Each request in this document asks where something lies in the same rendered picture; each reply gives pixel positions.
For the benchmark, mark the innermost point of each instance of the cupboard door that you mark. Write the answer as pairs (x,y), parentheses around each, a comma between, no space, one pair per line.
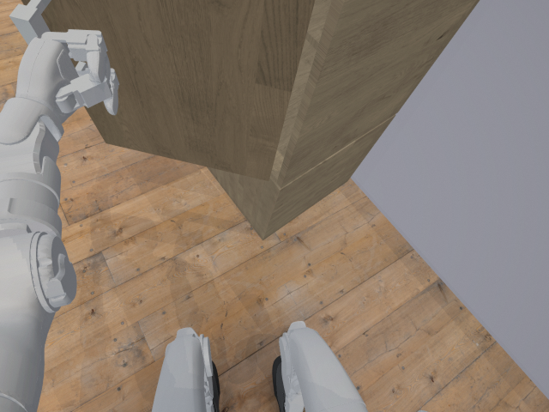
(202,81)

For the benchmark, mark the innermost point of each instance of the handle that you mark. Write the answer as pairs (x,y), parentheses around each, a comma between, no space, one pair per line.
(30,23)

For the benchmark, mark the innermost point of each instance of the robot left hand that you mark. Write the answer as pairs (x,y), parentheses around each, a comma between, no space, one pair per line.
(47,74)

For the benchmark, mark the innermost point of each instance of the right robot thigh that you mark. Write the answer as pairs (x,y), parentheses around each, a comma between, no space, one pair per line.
(324,383)

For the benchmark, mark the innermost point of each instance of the left robot forearm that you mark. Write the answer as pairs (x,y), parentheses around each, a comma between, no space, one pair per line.
(30,181)

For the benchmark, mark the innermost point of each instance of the left robot upper arm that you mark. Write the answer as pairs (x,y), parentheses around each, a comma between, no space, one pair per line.
(36,279)

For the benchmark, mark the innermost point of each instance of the left robot thigh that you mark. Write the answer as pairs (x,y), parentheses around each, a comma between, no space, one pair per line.
(187,364)

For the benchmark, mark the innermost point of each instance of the robot thigh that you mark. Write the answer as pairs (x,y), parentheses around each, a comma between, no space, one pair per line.
(324,383)
(187,364)

